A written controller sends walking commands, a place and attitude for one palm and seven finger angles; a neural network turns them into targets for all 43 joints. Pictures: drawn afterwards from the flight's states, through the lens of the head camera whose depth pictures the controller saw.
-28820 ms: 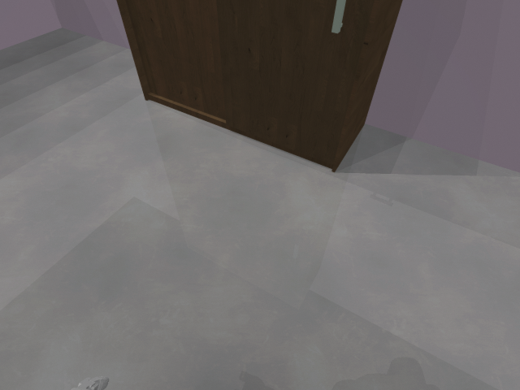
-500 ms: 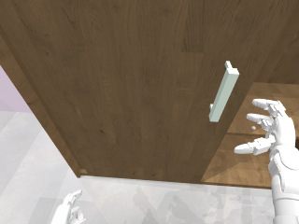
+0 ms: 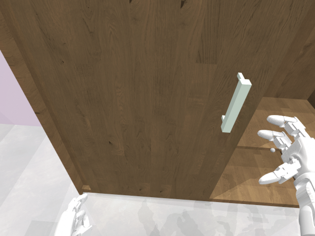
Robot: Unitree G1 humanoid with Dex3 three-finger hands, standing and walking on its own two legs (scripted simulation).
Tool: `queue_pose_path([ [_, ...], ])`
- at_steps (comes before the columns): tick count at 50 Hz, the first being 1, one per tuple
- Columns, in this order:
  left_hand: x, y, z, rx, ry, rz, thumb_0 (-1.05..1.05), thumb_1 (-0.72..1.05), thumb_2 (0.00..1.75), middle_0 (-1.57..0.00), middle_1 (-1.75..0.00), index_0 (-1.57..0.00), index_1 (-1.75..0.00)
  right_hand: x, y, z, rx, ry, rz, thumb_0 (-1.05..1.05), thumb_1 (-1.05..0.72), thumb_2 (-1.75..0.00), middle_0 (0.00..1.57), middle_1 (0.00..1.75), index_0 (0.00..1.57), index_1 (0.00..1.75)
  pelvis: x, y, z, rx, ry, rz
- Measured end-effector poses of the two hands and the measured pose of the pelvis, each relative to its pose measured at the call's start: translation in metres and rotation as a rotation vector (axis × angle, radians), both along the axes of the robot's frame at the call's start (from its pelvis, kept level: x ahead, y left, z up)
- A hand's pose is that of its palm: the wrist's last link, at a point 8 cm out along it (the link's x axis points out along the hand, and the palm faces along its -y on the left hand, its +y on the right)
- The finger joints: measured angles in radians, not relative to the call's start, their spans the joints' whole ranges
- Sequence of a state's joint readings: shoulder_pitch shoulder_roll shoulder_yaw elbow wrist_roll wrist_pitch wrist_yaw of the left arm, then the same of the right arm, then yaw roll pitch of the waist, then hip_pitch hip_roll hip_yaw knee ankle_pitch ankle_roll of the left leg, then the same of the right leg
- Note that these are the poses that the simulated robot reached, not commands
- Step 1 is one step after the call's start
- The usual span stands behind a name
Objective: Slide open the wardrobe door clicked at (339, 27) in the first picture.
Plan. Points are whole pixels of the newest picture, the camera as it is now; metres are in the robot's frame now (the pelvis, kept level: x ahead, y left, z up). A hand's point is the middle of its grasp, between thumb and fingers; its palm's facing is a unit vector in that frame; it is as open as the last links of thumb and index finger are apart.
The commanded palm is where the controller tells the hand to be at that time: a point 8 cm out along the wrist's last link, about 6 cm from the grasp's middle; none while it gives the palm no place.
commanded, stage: draw the hand back to the body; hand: right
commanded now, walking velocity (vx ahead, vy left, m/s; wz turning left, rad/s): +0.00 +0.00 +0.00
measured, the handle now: (232, 103) +0.50 -0.22 +0.10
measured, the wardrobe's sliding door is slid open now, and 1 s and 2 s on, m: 0.63 0.63 0.63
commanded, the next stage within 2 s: step back with the hand held close in 1.36 s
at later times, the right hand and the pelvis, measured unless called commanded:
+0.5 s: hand (292, 170) +0.23 -0.26 +0.14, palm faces +0.38 +0.88 -0.27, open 13.5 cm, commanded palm +0.19 -0.30 +0.16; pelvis +0.00 +0.00 +0.01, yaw +0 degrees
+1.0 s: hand (309, 167) +0.22 -0.27 +0.18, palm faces +0.44 +0.82 -0.37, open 8.6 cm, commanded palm +0.17 -0.31 +0.19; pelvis +0.04 -0.01 +0.01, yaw +1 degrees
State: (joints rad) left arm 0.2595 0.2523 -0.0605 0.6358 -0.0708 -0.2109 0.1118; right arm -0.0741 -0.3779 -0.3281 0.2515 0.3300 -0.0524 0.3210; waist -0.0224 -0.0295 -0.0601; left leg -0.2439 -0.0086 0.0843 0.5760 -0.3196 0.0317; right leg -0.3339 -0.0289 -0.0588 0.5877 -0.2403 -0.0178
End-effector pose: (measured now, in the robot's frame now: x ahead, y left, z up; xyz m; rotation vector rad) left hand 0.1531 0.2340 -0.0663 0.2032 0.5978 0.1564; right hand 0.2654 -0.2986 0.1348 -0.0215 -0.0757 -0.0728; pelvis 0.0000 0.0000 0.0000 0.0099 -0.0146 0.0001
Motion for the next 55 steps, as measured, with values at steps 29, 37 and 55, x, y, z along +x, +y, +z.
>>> queue_pose_path([
  [29, 0.035, -0.02, 0.006, 0.009, 0.027, -0.1, 0.01, 0.9, 0.9, -0.21, -0.3, -0.2, -0.3, -0.077, -0.002, 0.026, -0.295, -0.033, -0.357, -0.01, 0.13, -0.4, 0.25, 0.9, 0.24, 0.9, 0.01, -0.004, 0.012, -0.006, -0.062, -0.003],
  [37, 0.047, -0.029, 0.006, -0.011, 0.045, -0.107, 0.01, 0.9, 0.9, -0.21, -0.3, -0.2, -0.3, -0.077, -0.004, 0.042, -0.344, -0.066, -0.369, 0.0, -0.15, -0.54, 0.24, 0.74, 0.23, 0.73, 0.024, -0.008, 0.013, -0.01, -0.073, 0.004],
  [55, 0.06, -0.024, 0.009, -0.007, 0.051, -0.098, 0.01, 0.9, 0.9, -0.21, -0.3, -0.2, -0.3, -0.093, -0.006, 0.059, -0.404, -0.088, -0.388, 0.01, -0.76, -0.84, 0.22, 0.38, 0.21, 0.37, 0.034, -0.008, 0.014, -0.009, -0.072, 0.005],
])
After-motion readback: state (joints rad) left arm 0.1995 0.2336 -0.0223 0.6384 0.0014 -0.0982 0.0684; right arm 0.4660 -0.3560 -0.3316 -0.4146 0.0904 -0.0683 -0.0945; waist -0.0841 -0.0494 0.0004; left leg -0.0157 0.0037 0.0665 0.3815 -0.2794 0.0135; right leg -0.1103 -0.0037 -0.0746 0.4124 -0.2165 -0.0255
